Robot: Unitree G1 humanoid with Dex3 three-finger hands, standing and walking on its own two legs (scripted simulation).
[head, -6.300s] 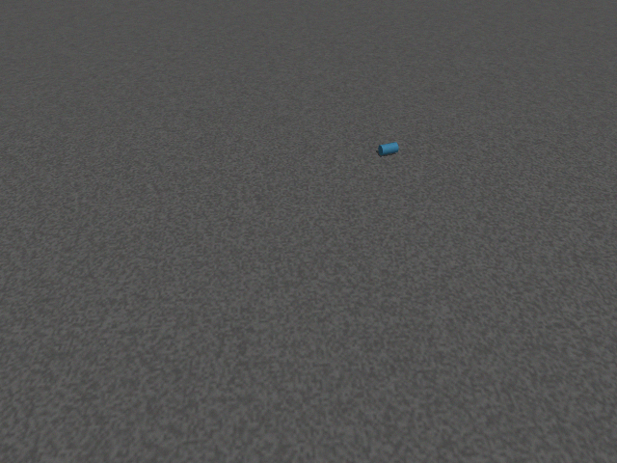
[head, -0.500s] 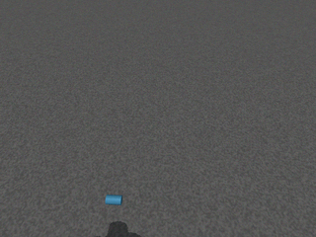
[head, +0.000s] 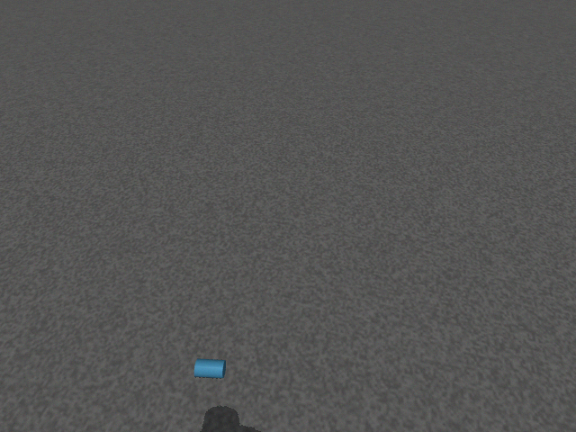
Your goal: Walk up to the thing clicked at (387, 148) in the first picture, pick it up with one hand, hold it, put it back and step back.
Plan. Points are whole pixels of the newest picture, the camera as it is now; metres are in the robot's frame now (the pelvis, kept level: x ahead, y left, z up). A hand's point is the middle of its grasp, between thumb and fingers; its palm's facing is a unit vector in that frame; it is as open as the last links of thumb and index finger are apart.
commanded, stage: walk up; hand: left
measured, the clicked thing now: (210, 368) +0.46 +0.27 -0.75
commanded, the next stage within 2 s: none
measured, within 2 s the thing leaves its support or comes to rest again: neither
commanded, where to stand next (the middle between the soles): +0.07 +0.02 m, yaw -3 degrees
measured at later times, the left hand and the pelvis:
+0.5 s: hand out of the picture +0.08 +0.27 -0.16, palm faces +0.00 -0.90 -0.43, open 7.4 cm; pelvis -0.02 -0.01 -0.02, yaw +0 degrees
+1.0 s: hand out of the picture +0.04 +0.28 -0.18, palm faces +0.00 -0.93 -0.37, open 7.4 cm; pelvis -0.05 -0.01 -0.03, yaw +2 degrees
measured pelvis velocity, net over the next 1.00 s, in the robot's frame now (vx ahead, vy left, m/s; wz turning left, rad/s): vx -0.05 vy -0.01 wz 0.03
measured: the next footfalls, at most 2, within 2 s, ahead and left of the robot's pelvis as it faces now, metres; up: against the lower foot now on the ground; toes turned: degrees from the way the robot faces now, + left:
left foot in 0.72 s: -0.03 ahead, +0.17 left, +0.00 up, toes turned +1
right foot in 1.04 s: -0.01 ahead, -0.14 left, +0.00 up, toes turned -2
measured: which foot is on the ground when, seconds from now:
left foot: down 0.00-0.50, up 0.52-0.70, down 0.72-1.00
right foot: down 0.00-0.72, up 0.74-1.00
